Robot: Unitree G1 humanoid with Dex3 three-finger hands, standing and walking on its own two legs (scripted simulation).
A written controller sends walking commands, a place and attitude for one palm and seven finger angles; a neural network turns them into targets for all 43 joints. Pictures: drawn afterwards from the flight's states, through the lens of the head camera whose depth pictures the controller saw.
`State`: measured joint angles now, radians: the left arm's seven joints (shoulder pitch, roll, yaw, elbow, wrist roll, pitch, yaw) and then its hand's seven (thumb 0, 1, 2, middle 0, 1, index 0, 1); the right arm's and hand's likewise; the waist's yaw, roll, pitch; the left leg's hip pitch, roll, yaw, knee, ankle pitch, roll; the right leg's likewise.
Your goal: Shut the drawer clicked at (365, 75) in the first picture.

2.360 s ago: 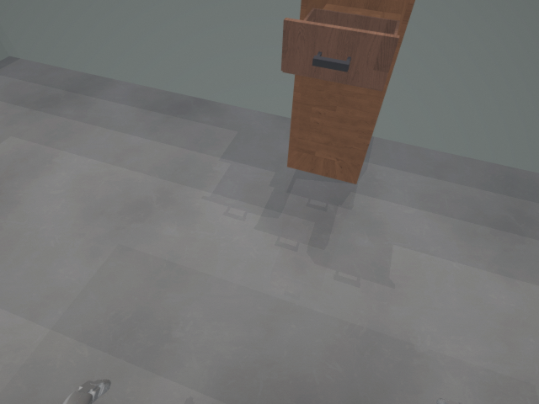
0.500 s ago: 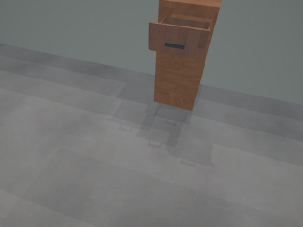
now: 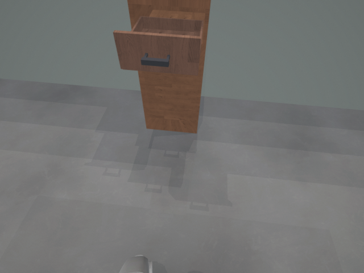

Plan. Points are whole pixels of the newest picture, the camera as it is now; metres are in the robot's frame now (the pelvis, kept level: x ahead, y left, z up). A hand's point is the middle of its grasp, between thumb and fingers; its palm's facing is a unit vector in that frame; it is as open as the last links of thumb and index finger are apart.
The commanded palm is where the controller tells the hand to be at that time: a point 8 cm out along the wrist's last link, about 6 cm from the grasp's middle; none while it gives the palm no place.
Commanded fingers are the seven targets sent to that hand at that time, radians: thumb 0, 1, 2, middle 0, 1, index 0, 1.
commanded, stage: walk to a spot facing it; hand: left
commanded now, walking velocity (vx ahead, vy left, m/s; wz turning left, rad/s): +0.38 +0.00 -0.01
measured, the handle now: (156, 59) +0.87 +0.14 +0.01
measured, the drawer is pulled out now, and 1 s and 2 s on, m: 0.30 0.30 0.30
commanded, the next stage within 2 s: take the last steps up to it in 0.32 s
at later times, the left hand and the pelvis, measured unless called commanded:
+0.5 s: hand (97, 229) +0.26 +0.26 -0.18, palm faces -0.05 -0.98 -0.17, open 7.4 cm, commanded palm none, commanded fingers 0.00 0.90 0.90 -0.20 -0.30 -0.20 -0.30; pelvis +0.22 +0.07 +0.00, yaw -8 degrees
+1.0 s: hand (131, 176) +0.43 +0.19 -0.17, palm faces -0.06 -0.98 -0.20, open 7.2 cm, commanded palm none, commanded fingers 0.00 0.90 0.90 -0.20 -0.30 -0.20 -0.30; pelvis +0.37 +0.01 +0.00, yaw -5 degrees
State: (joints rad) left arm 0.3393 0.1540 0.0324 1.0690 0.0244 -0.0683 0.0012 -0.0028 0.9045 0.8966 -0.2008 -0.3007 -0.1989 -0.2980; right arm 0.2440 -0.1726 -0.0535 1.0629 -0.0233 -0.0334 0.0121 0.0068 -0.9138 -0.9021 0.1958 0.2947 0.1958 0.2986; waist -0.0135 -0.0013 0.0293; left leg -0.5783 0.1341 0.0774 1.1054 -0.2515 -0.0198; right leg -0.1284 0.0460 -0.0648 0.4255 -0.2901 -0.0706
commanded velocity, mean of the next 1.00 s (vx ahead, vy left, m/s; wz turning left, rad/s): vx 0.28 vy -0.02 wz -0.08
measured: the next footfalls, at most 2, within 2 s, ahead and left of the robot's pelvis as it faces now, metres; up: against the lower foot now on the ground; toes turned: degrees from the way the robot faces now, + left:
left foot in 0.24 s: +0.26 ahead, +0.15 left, +0.00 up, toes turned +7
right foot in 0.74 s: +0.39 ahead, -0.10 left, +0.00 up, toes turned -17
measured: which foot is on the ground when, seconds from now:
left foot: up 0.00-0.22, down 0.24-0.76, up 0.78-1.00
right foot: down 0.00-0.24, up 0.26-0.72, down 0.74-1.00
